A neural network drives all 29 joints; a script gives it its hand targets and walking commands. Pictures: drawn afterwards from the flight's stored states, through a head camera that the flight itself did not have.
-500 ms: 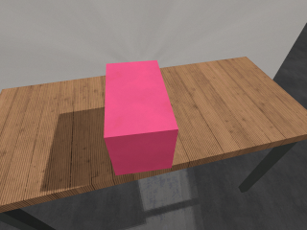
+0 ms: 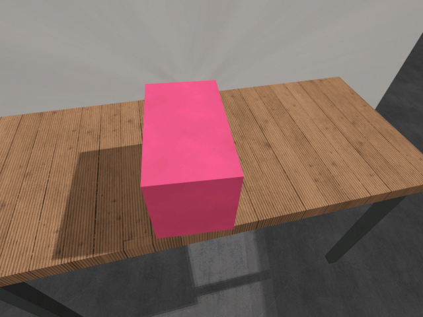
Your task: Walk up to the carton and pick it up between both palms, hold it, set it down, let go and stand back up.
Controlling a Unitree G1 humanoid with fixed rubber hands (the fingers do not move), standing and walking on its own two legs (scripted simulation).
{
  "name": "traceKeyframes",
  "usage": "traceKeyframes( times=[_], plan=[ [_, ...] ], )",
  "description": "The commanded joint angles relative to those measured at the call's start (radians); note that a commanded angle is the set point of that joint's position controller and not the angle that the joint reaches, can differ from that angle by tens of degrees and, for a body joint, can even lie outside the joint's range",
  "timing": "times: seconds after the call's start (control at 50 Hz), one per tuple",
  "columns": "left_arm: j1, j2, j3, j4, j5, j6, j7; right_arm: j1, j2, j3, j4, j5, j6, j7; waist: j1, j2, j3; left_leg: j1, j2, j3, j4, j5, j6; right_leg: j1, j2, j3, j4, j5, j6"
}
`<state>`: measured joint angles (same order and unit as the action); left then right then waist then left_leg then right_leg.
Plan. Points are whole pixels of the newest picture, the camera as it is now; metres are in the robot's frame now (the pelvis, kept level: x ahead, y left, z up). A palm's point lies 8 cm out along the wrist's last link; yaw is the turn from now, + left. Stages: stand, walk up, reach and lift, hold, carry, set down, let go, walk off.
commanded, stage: walk up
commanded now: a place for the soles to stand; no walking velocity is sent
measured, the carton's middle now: (188, 154) +0.47 +0.06 +0.03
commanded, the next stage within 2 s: reach and lift in 1.68 s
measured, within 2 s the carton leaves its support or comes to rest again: neither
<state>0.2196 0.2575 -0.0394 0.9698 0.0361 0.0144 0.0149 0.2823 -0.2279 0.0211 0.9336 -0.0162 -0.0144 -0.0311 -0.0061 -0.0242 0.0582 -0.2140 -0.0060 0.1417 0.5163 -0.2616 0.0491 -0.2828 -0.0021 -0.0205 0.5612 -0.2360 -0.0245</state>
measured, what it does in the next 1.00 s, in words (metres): shifts its weight, turning left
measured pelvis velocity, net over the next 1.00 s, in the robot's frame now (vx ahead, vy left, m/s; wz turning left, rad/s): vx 0.00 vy -0.05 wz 0.26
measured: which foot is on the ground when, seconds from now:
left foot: down 0.00-1.00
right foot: down 0.00-1.00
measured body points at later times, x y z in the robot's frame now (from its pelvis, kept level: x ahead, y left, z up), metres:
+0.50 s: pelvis -0.01 -0.04 -0.01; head +0.01 -0.03 +0.44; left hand +0.08 +0.23 -0.14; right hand +0.09 -0.29 -0.13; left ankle +0.01 +0.09 -0.73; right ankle +0.04 -0.10 -0.73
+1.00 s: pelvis +0.00 -0.05 -0.01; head +0.01 -0.03 +0.44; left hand +0.01 +0.20 -0.15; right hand +0.13 -0.26 -0.13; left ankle -0.02 +0.06 -0.73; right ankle +0.04 -0.10 -0.73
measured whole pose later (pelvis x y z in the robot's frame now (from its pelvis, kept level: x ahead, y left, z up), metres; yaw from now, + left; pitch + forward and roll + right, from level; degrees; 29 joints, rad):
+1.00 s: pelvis +0.00 -0.05 -0.01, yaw +15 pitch -1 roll +0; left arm 0.24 0.24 -0.04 0.86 0.03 0.04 -0.01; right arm 0.32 -0.19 0.01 0.80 0.00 -0.03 -0.03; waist 0.01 -0.03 0.04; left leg -0.28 -0.02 -0.03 0.63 -0.33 0.01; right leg -0.28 -0.01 -0.24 0.58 -0.29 -0.08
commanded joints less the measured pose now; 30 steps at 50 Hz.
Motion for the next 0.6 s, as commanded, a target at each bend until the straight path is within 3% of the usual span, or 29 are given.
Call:
traceKeyframes(
  times=[0.0,0.12,0.18,0.22,0.26,0.38,0.44,0.5,0.54,0.58],
  plan=[
    [-0.003,0.112,0.03,-0.06,0.006,-0.005,-0.003,0.0,-0.176,-0.043,-0.073,-0.002,-0.013,-0.008,0.011,0.092,0.007,-0.058,0.287,-0.312,-0.23,-0.001,0.111,-0.021,-0.068,0.066,-0.031,-0.046,-0.003],
    [0.006,0.141,0.044,-0.08,-0.008,-0.002,-0.009,0.014,-0.167,-0.04,-0.096,-0.003,-0.005,-0.001,0.011,0.034,-0.028,-0.072,0.179,-0.226,-0.115,0.034,0.063,0.025,-0.095,0.113,-0.109,0.034,-0.038],
    [-0.016,0.167,0.054,-0.096,-0.021,0.007,-0.009,0.032,-0.129,-0.028,-0.109,0.002,-0.004,-0.003,-0.002,-0.049,-0.037,-0.061,0.076,-0.128,0.032,0.0,0.025,0.001,-0.167,0.197,-0.232,0.008,-0.076],
    [-0.052,0.17,0.055,-0.11,-0.026,0.018,-0.008,0.051,-0.115,-0.023,-0.115,0.002,-0.004,-0.01,-0.011,-0.066,-0.02,-0.041,0.034,-0.104,0.077,-0.045,0.014,-0.047,-0.196,0.199,-0.278,-0.057,-0.112],
    [-0.067,0.167,0.053,-0.121,-0.021,0.028,-0.01,0.059,-0.129,-0.027,-0.126,0.001,-0.009,-0.017,-0.014,-0.062,-0.013,-0.026,0.036,-0.121,0.082,-0.041,0.019,-0.078,-0.193,0.168,-0.279,-0.102,-0.117],
    [-0.086,0.163,0.054,-0.152,-0.012,0.046,-0.019,0.06,-0.157,-0.041,-0.167,0.006,-0.021,-0.022,-0.001,-0.001,-0.028,-0.074,0.077,-0.213,0.04,-0.002,0.03,-0.05,-0.158,0.085,-0.206,-0.173,-0.078],
    [-0.084,0.151,0.052,-0.168,-0.007,0.048,-0.022,0.056,-0.184,-0.053,-0.184,0.007,-0.023,-0.019,0.01,0.067,-0.034,-0.128,0.139,-0.328,-0.036,0.009,0.058,-0.021,-0.116,0.042,-0.105,-0.168,-0.039],
    [-0.063,0.124,0.045,-0.184,0.001,0.039,-0.027,0.045,-0.212,-0.067,-0.197,0.005,-0.019,-0.018,0.017,0.129,-0.057,-0.172,0.233,-0.472,-0.122,0.017,0.124,0.013,-0.065,0.019,0.037,-0.127,-0.001],
    [-0.044,0.119,0.047,-0.193,0.004,0.032,-0.029,0.025,-0.209,-0.069,-0.209,0.001,-0.014,-0.018,0.023,0.132,-0.057,-0.199,0.242,-0.486,-0.116,0.024,0.135,0.031,-0.067,0.037,0.051,-0.122,0.004],
    [-0.025,0.133,0.055,-0.204,0.001,0.024,-0.029,0.011,-0.193,-0.065,-0.218,0.0,-0.009,-0.015,0.032,0.091,-0.058,-0.23,0.185,-0.415,-0.056,0.015,0.098,0.06,-0.108,0.076,-0.035,-0.112,0.005]
  ],
)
